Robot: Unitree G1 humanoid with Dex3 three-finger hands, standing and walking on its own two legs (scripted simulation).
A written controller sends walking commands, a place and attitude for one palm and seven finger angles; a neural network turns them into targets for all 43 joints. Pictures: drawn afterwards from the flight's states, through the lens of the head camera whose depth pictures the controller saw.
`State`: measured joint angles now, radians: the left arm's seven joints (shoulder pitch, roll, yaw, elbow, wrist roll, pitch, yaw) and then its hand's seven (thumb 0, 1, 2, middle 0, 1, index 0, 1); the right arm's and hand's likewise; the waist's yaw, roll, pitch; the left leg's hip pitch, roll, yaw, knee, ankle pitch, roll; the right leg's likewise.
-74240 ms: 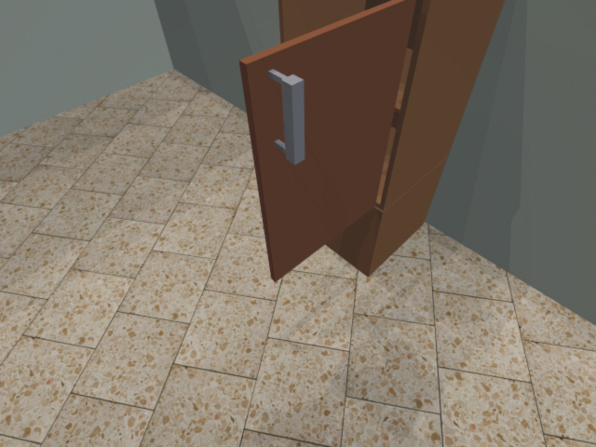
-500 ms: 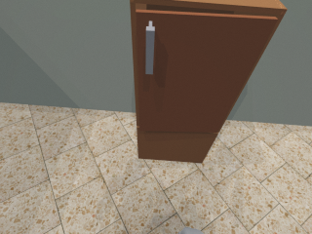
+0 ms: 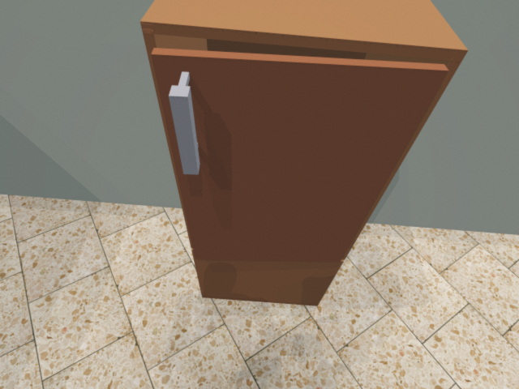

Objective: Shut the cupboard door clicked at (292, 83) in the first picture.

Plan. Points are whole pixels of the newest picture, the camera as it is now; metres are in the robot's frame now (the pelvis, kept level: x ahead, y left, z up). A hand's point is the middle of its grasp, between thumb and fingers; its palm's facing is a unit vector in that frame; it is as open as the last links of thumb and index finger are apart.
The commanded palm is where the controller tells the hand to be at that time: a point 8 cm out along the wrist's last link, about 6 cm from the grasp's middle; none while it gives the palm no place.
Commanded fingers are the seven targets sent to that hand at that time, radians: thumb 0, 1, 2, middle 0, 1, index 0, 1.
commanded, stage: come to a stop and stand still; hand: left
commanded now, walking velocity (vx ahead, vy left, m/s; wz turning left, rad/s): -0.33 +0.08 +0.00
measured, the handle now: (188, 125) +0.45 +0.15 +0.16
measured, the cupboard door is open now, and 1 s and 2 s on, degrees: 4 4 4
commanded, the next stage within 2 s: none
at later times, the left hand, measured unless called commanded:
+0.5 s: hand out of the picture +0.01 +0.19 -0.15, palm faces +0.00 -0.96 -0.29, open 7.3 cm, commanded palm none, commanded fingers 0.00 0.90 0.90 -0.20 -0.30 -0.20 -0.30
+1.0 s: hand out of the picture -0.01 +0.28 -0.16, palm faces -0.04 -0.96 -0.26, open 7.3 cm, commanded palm none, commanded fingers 0.00 0.90 0.90 -0.20 -0.30 -0.20 -0.30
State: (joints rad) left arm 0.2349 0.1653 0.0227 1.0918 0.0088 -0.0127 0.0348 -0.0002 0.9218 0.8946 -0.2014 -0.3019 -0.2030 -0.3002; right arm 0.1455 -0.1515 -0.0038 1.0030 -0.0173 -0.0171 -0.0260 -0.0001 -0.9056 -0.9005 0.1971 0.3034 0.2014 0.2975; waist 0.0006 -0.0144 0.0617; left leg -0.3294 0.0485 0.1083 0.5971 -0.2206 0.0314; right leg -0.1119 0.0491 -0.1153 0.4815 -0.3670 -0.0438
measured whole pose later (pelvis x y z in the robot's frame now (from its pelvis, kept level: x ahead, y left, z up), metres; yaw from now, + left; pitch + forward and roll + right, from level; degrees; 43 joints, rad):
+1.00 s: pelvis -0.06 +0.08 +0.00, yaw -2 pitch -1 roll +0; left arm 0.28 0.21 -0.01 0.96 0.03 0.02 0.03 0.00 0.91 0.89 -0.20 -0.30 -0.20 -0.30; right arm 0.27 -0.19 0.00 0.96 -0.02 0.01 -0.01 0.00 -0.93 -0.90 0.20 0.30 0.21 0.30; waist 0.00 0.02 0.01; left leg -0.28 -0.04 0.10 0.50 -0.21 0.09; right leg -0.25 -0.05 0.05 0.55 -0.32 0.00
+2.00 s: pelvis -0.03 +0.03 +0.01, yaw -1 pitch +0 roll +1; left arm 0.26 0.17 -0.02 1.08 0.01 -0.02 0.03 0.00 0.91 0.89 -0.20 -0.30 -0.20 -0.30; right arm 0.25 -0.16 0.01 1.11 -0.01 -0.02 -0.03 0.00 -0.91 -0.90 0.20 0.30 0.20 0.30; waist -0.01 0.00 0.02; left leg -0.22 0.00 0.05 0.43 -0.21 0.01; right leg -0.18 0.02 0.06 0.47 -0.29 -0.01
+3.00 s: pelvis -0.02 +0.01 +0.01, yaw +0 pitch -1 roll +1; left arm 0.27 0.19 -0.01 1.09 0.01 -0.02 0.02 0.00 0.91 0.89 -0.20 -0.30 -0.20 -0.30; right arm 0.22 -0.19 0.01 1.13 -0.01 -0.01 -0.03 0.00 -0.90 -0.90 0.20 0.30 0.20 0.30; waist 0.00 0.00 0.02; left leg -0.17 0.03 0.02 0.39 -0.20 -0.03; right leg -0.12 0.05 0.04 0.42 -0.28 -0.05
